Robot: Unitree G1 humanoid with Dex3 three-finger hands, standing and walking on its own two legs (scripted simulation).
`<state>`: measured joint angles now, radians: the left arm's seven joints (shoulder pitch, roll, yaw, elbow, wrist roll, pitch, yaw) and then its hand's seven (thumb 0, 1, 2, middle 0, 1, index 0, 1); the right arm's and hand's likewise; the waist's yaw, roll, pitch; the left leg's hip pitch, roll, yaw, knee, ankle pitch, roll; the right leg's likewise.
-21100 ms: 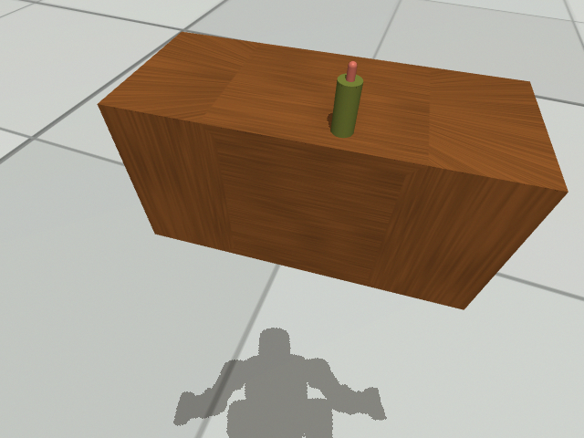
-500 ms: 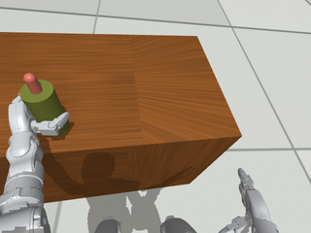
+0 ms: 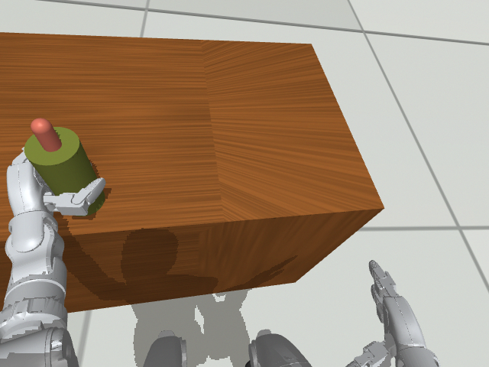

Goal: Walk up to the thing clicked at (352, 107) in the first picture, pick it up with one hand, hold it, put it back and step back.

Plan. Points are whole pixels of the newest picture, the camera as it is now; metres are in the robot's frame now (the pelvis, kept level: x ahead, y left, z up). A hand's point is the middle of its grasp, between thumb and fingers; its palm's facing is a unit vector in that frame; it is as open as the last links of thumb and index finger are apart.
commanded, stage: loosen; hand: left
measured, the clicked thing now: (66, 167) +0.42 +0.23 +0.05
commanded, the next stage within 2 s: open in 0.18 s
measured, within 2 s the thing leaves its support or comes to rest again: neither
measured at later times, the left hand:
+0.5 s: hand (72, 174) +0.43 +0.23 +0.03, palm faces +0.23 -0.97 +0.02, open 11.9 cm
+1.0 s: hand (35, 152) +0.44 +0.27 +0.08, palm faces +0.30 -0.95 +0.01, open 17.4 cm
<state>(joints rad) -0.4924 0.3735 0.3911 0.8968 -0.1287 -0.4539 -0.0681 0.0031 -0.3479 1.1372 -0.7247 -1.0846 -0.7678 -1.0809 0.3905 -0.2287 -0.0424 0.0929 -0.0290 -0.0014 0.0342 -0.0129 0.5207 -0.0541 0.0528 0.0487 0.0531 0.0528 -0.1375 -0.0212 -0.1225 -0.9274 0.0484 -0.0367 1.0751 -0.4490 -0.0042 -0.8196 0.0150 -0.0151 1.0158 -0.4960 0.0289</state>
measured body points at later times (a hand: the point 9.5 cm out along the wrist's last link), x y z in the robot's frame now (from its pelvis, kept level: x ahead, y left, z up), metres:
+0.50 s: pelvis -0.01 +0.00 -0.01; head +0.09 +0.04 +0.43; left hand +0.41 +0.28 +0.03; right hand +0.15 -0.25 -0.01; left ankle +0.03 +0.12 -0.66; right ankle +0.00 -0.14 -0.66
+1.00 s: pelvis +0.00 +0.00 +0.00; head +0.08 +0.04 +0.44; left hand +0.41 +0.32 +0.08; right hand +0.15 -0.27 +0.00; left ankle +0.03 +0.12 -0.66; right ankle +0.00 -0.14 -0.66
